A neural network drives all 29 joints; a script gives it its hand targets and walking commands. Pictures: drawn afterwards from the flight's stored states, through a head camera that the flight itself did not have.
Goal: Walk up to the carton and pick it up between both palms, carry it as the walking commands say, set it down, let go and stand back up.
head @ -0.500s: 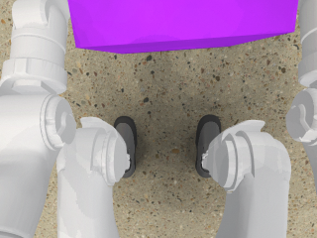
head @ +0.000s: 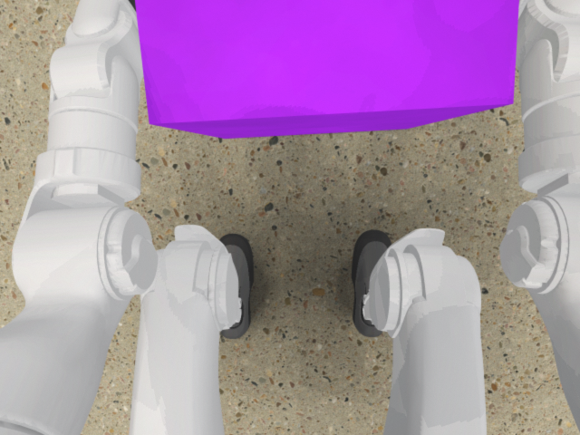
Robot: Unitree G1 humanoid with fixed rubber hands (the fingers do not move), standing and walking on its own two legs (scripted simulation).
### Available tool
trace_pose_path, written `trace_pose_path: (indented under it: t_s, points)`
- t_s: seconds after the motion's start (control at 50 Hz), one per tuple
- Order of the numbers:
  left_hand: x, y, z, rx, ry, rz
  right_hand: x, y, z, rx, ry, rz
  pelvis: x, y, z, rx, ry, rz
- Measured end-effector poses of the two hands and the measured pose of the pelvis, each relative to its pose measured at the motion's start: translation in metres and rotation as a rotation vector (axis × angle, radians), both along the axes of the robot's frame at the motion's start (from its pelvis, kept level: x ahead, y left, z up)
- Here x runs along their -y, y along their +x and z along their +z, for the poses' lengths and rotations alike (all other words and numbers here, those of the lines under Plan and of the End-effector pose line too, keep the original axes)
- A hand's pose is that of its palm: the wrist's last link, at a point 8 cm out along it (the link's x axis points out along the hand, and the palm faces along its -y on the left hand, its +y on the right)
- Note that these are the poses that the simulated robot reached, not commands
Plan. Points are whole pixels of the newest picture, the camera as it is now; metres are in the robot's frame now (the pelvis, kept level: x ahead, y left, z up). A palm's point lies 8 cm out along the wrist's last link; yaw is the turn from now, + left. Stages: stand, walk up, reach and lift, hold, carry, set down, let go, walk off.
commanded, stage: reach and lift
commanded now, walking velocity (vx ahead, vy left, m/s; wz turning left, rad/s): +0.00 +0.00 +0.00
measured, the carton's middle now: (314, 2) +0.57 -0.02 -0.21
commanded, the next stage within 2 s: none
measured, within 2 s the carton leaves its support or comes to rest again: neither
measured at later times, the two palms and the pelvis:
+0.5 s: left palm out of the picture +0.55 +0.17 -0.08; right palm out of the picture +0.55 -0.22 -0.08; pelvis +0.00 +0.00 +0.04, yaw +0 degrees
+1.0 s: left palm out of the picture +0.52 +0.17 +0.00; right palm out of the picture +0.53 -0.22 +0.00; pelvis +0.00 -0.01 +0.09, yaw +0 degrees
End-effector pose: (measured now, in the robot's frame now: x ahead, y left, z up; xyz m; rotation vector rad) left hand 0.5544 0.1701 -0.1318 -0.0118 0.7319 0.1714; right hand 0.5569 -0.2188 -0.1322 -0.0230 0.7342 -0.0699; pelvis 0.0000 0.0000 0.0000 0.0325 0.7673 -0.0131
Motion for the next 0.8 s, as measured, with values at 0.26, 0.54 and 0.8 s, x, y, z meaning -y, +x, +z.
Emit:
trace_pose_path:
  t_s: [0.26,0.54,0.8]
  points:
    - [-0.003,-0.002,0.032,0.001,-0.01,0.0,-0.002,-0.002,0.031,-0.001,0.004,0.007,0.001,-0.002,0.022,-0.038,0.002,0.002]
    - [-0.002,-0.008,0.064,0.007,-0.014,0.007,0.0,-0.006,0.062,0.003,0.023,0.001,0.003,0.002,0.044,-0.076,0.004,-0.005]
    - [-0.003,-0.021,0.111,0.006,-0.025,0.003,-0.001,-0.02,0.108,0.0,0.034,-0.009,0.004,0.0,0.076,-0.072,0.0,-0.003]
